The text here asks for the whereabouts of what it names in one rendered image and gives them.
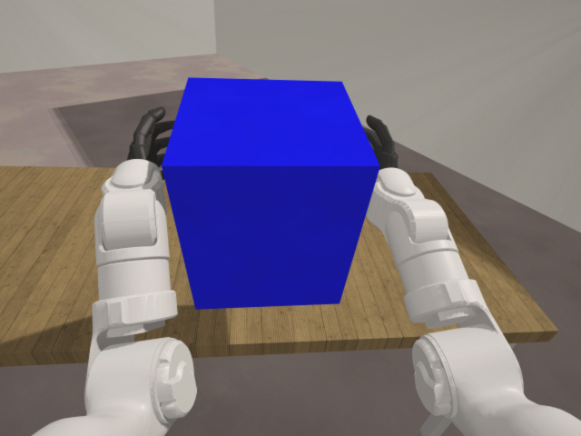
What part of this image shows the robot left forearm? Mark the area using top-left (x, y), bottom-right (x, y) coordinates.
top-left (84, 159), bottom-right (178, 412)

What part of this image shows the robot right forearm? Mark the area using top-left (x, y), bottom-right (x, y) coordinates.
top-left (366, 168), bottom-right (524, 392)

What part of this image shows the table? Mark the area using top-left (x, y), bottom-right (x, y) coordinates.
top-left (0, 166), bottom-right (559, 436)

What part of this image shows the robot left hand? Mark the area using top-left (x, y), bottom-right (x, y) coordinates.
top-left (127, 106), bottom-right (175, 180)

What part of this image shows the robot right hand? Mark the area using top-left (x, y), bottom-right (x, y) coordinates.
top-left (363, 115), bottom-right (399, 170)

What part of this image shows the right robot upper arm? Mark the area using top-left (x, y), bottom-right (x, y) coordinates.
top-left (412, 324), bottom-right (581, 436)

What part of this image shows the carton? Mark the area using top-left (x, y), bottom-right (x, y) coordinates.
top-left (162, 77), bottom-right (380, 310)

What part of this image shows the left robot upper arm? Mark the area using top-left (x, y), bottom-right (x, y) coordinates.
top-left (32, 337), bottom-right (197, 436)

